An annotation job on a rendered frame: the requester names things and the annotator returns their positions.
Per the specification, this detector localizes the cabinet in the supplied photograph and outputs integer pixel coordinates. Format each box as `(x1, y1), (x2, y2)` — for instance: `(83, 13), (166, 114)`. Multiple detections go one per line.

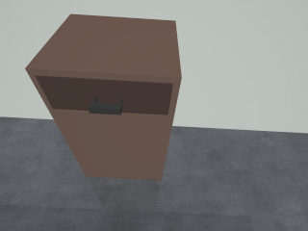
(25, 13), (182, 181)

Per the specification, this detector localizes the handle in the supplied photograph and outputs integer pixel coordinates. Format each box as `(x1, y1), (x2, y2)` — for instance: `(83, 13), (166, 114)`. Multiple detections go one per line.
(88, 96), (123, 116)

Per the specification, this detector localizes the drawer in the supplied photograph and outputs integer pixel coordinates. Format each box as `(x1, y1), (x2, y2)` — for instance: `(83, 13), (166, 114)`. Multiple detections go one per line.
(37, 75), (173, 116)

